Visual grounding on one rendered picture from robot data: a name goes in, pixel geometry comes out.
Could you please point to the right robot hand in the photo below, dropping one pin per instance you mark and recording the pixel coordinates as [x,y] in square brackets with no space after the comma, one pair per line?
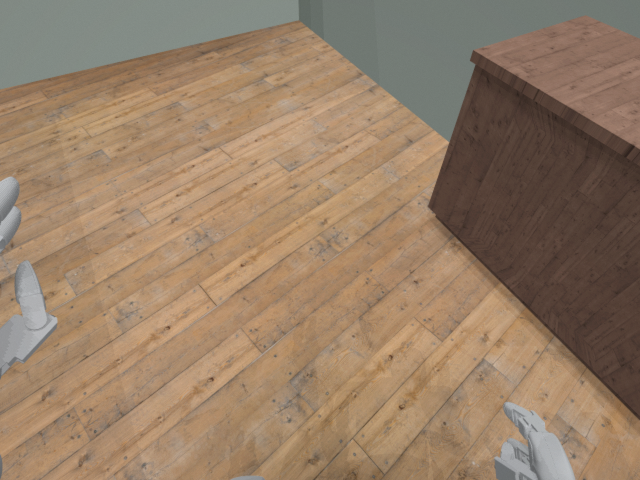
[543,459]

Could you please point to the counter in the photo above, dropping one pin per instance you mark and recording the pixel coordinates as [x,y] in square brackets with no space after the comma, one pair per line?
[541,183]

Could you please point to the left robot hand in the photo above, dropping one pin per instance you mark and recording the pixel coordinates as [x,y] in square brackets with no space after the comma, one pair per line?
[21,336]

